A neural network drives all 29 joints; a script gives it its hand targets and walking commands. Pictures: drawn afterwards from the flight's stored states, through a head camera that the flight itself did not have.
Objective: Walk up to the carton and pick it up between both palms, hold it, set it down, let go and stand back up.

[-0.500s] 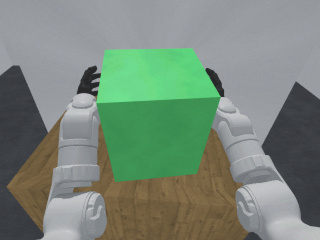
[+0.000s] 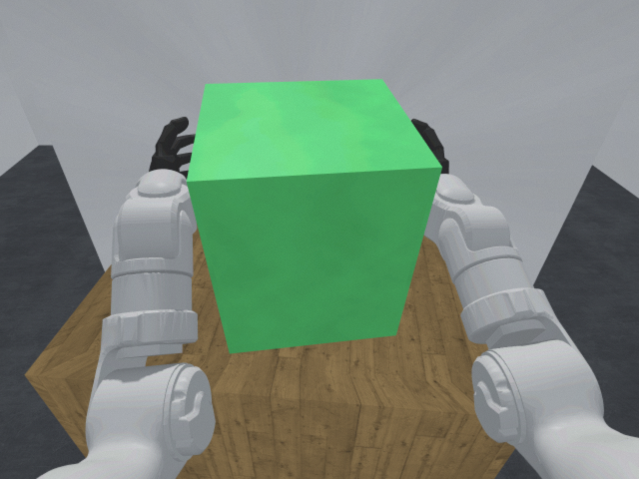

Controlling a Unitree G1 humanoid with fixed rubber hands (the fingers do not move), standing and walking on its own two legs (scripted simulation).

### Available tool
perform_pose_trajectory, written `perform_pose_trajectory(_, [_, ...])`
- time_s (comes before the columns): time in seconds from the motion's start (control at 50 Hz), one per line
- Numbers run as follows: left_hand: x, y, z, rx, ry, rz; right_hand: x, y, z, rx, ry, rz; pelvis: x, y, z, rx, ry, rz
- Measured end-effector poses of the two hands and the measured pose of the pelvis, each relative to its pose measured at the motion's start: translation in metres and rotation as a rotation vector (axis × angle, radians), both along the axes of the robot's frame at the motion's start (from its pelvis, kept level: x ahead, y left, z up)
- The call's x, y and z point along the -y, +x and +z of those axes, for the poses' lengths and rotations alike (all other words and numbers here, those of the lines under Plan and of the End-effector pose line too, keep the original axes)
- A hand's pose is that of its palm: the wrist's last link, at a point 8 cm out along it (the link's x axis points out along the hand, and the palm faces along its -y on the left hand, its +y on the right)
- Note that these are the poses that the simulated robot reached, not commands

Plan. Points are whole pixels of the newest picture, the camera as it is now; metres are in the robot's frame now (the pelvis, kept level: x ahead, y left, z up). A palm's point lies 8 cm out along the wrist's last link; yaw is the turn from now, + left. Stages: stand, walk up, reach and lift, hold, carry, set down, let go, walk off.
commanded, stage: hold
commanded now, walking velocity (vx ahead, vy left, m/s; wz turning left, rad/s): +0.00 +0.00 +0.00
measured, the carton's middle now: (305, 216) +0.38 +0.00 +0.21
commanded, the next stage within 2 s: none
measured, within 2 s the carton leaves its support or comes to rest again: neither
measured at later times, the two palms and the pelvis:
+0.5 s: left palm (166, 182) +0.38 +0.16 +0.26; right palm (428, 176) +0.39 -0.15 +0.26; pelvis +0.01 +0.00 +0.00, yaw +0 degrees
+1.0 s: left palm (164, 182) +0.38 +0.16 +0.26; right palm (429, 178) +0.38 -0.14 +0.26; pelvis +0.00 +0.00 +0.00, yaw +0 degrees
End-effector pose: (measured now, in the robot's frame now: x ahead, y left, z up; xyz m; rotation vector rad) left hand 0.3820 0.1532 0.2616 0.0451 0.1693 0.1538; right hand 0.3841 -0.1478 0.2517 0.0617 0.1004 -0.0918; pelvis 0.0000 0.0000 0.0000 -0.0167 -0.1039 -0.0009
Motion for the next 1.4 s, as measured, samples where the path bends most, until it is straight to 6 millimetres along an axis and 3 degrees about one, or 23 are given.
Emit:
perform_pose_trajectory(0.26, [-0.008,-0.004,-0.007,-0.010,-0.027,0.000,-0.007,-0.001,0.006,-0.013,-0.012,0.006,0.003,0.004,0.000,0.003,-0.002,0.010])
perform_pose_trajectory(0.46, [-0.004,0.003,-0.001,-0.007,-0.010,-0.009,-0.004,0.004,0.007,-0.012,0.004,-0.001,0.000,0.008,0.000,-0.006,-0.002,0.007])
perform_pose_trajectory(0.64, [-0.002,-0.004,-0.002,0.016,-0.021,-0.011,-0.001,-0.003,0.007,0.009,-0.001,-0.002,-0.002,0.012,0.001,0.011,-0.005,0.006])
perform_pose_trajectory(1.4, [-0.003,-0.008,0.003,0.012,-0.034,-0.019,-0.002,-0.008,0.010,-0.003,0.004,-0.008,0.005,0.005,0.000,0.018,0.003,0.007])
